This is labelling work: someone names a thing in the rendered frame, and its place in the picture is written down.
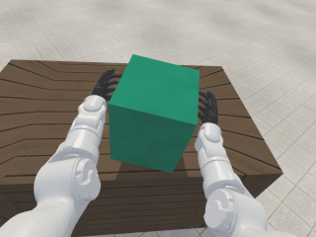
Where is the pedestal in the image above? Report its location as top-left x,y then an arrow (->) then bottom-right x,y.
0,59 -> 283,237

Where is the robot left forearm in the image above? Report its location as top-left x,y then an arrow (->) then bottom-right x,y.
34,95 -> 107,198

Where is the right robot upper arm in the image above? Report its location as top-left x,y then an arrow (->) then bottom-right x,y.
203,189 -> 297,237

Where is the robot right forearm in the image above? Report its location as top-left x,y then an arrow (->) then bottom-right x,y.
195,122 -> 253,199

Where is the left robot hand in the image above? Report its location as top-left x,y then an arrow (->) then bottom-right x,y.
91,68 -> 122,101

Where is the carton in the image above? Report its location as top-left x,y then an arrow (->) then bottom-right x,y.
108,54 -> 199,173

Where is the left robot upper arm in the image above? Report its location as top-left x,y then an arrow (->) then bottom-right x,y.
0,157 -> 101,237

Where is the right robot hand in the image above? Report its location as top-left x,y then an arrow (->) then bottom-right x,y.
197,90 -> 218,125

